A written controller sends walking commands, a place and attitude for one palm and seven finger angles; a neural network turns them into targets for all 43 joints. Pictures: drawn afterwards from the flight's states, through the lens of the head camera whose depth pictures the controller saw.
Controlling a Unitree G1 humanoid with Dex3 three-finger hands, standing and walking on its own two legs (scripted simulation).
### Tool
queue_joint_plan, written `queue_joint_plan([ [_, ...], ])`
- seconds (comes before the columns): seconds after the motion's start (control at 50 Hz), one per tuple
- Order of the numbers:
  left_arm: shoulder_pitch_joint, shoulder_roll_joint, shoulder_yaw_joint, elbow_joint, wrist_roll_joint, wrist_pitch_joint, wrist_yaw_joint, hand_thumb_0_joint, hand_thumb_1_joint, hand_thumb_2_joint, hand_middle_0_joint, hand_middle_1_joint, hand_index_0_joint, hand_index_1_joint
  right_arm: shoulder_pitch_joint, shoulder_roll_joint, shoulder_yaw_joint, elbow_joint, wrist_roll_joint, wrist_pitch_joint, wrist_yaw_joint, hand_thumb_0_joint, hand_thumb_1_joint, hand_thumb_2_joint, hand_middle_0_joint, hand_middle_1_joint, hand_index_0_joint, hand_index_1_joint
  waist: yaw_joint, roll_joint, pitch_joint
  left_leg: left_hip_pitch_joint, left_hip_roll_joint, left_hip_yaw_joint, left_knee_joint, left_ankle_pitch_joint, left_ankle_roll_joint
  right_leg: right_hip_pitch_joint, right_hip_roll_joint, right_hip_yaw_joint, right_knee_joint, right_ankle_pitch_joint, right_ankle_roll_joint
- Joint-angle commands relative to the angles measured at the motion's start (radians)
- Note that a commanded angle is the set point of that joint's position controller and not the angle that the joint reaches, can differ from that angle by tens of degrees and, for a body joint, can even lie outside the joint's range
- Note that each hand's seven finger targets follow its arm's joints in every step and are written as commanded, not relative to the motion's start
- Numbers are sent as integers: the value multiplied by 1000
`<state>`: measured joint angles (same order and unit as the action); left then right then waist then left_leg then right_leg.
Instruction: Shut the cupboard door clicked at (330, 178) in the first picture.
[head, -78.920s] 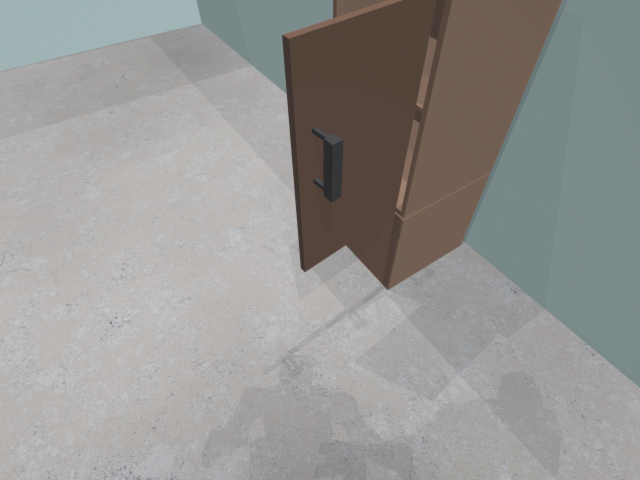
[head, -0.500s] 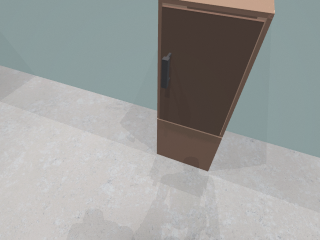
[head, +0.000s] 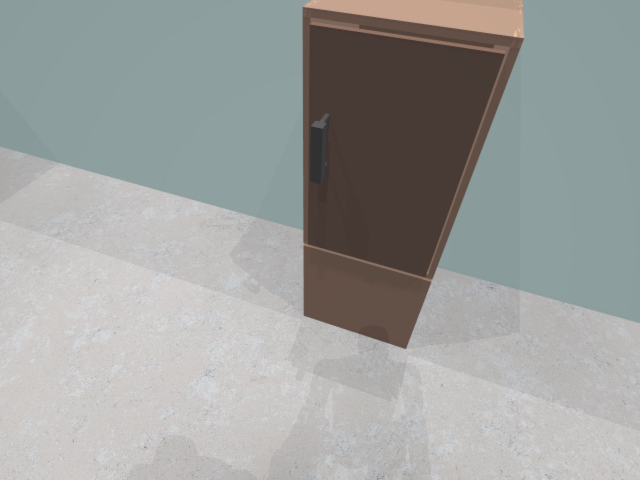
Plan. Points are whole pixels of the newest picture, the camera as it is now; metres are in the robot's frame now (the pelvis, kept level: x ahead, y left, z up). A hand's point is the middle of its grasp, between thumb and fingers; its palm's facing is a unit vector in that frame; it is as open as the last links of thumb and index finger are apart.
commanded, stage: look to check the result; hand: left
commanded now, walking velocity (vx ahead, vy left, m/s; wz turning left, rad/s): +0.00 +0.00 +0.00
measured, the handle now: (321, 148) +0.78 +0.03 +0.01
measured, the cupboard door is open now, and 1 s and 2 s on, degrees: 0 0 0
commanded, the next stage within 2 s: stand and wait in 0.50 s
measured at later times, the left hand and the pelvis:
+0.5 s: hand out of the picture -0.03 +0.15 -0.18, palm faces +0.04 -0.99 -0.15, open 7.4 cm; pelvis +0.01 +0.00 +0.00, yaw +0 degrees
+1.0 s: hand out of the picture -0.01 +0.16 -0.18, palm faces +0.03 -0.99 -0.16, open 7.4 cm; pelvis +0.03 +0.00 +0.00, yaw -1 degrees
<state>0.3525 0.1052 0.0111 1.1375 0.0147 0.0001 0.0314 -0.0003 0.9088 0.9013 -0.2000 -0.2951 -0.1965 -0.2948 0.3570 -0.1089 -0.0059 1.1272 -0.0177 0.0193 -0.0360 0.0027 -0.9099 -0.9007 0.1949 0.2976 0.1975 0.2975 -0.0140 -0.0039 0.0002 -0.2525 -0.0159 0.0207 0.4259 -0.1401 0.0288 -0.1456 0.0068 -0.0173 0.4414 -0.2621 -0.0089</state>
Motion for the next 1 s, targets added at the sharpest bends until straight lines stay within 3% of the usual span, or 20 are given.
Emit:
queue_joint_plan([
  [0.0,97,90,13,-4,-1,-4,6,0,900,900,-200,-300,-200,-300,65,-78,-9,-21,1,-12,-7,0,-900,-900,200,300,200,300,5,-7,137,13,82,-100,-87,-113,5,-153,-93,95,-141,-87,-42],
  [0.06,102,98,13,-4,-1,-5,6,0,900,900,-200,-300,-200,-300,62,-82,-9,-23,3,-10,-6,0,-900,-900,200,300,200,300,7,-16,137,24,81,-93,-71,-92,3,-160,-95,96,-150,-95,-44],
  [0.12,101,91,11,0,-3,-4,6,0,900,900,-200,-300,-200,-300,63,-78,-6,-16,2,-13,-8,0,-900,-900,200,300,200,300,6,21,119,32,89,-103,-85,-84,6,-141,-89,92,-132,-52,-43],
  [0.46,112,92,7,10,-1,-10,10,0,900,900,-200,-300,-200,-300,29,-97,-7,-18,8,-20,-9,0,-900,-900,200,300,200,300,11,-7,107,70,100,-99,-93,-21,9,-103,-89,84,-133,24,-33],
  [0.86,99,104,5,9,-3,-12,11,0,900,900,-200,-300,-200,-300,18,-111,-2,-8,9,-27,-10,0,-900,-900,200,300,200,300,13,-9,110,94,101,-96,-93,55,10,-61,-94,78,-141,77,-28],
  [0.92,96,100,6,10,-3,-9,11,0,900,900,-200,-300,-200,-300,19,-105,-1,-5,7,-27,-11,0,-900,-900,200,300,200,300,11,15,111,92,101,-99,-105,36,10,-58,-96,79,-139,68,-28],
  [0.98,98,102,6,11,-3,-10,11,0,900,900,-200,-300,-200,-300,21,-106,-2,-7,8,-27,-11,0,-900,-900,200,300,200,300,12,-6,109,93,101,-97,-99,54,10,-52,-96,78,-140,80,-28],
])
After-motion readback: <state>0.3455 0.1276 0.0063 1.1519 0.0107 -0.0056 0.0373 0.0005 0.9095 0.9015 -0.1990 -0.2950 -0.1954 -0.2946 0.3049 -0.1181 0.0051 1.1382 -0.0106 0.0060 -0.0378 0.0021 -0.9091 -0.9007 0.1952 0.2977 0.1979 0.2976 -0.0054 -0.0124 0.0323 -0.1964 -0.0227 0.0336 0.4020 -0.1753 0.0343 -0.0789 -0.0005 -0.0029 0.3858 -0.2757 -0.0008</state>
